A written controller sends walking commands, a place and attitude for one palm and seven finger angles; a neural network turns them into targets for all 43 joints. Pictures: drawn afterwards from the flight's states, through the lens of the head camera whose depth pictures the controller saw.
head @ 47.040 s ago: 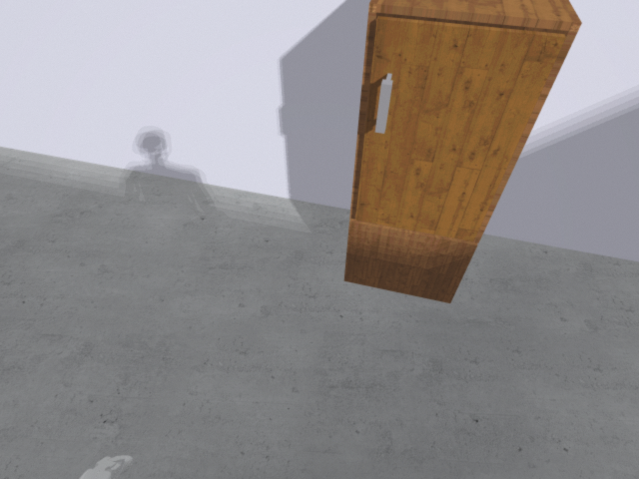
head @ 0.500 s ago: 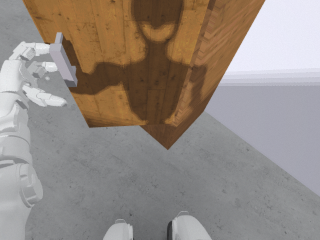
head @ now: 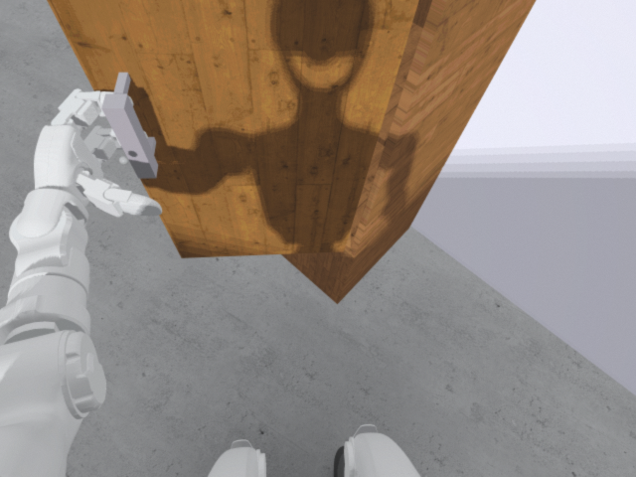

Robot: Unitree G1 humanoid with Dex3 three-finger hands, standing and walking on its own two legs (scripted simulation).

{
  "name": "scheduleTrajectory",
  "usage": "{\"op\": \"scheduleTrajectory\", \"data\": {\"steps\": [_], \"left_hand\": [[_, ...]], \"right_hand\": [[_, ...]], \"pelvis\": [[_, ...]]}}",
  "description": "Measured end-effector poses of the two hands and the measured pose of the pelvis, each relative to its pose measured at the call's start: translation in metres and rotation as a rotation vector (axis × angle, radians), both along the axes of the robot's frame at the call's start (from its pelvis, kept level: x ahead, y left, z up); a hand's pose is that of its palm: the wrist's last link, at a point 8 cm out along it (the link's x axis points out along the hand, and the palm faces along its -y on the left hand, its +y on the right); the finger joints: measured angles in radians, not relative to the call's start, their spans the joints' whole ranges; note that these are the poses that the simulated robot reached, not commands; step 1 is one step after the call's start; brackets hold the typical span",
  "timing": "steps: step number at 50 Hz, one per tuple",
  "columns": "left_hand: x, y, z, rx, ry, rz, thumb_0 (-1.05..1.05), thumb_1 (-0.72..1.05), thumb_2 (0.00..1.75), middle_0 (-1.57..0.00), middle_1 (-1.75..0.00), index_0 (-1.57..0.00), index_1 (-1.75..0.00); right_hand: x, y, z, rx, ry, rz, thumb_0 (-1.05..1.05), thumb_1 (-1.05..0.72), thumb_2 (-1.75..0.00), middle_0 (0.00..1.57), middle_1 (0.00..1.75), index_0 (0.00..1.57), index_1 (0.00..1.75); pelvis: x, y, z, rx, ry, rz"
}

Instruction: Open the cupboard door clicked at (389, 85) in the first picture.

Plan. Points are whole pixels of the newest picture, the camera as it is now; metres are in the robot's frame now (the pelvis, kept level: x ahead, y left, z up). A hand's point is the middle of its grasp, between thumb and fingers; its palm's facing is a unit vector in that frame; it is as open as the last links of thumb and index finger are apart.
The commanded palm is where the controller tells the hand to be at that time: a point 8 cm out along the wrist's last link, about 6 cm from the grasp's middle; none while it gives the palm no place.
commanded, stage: slide the fingers in behind the handle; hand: left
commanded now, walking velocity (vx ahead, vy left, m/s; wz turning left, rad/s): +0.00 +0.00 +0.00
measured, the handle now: (136, 127) +0.53 +0.21 +0.08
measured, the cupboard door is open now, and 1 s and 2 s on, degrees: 47 47 59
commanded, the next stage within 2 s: close the thumb around the handle in 0.70 s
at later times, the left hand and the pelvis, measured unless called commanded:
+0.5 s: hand (150, 158) +0.48 +0.19 +0.08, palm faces +0.03 -1.00 -0.02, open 14.0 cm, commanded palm +0.45 +0.23 +0.08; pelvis +0.00 -0.01 +0.00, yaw +0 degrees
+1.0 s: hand (140, 162) +0.47 +0.20 +0.08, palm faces +0.02 -1.00 -0.01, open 12.9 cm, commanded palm +0.45 +0.24 +0.08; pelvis +0.00 -0.01 +0.00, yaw +0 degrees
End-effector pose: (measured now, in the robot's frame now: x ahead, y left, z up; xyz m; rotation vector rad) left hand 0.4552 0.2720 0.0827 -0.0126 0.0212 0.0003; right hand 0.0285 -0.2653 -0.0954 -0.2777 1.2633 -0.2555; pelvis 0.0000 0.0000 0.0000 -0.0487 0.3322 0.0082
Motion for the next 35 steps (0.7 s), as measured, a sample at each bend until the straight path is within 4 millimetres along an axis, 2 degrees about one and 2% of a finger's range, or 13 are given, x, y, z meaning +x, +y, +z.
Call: {"op": "scheduleTrajectory", "data": {"steps": [14,35], "left_hand": [[-0.004,-0.024,0.000,0.019,0.005,0.012,-0.01,-0.50,0.30,-0.30,-1.20,-0.30,-1.20],[0.002,-0.029,0.001,0.027,0.006,0.029,-0.01,-0.50,0.30,-0.30,-1.20,-0.30,-1.20]], "right_hand": [[0.000,0.006,-0.004,0.042,-0.019,-0.005,0.00,-0.91,-0.90,0.21,0.30,0.21,0.30],[-0.013,-0.004,-0.006,0.032,0.011,-0.018,0.00,-0.91,-0.90,0.21,0.30,0.21,0.30]], "pelvis": [[-0.001,-0.003,0.002,0.009,-0.015,-0.003],[-0.003,-0.008,0.001,0.016,-0.008,-0.006]]}}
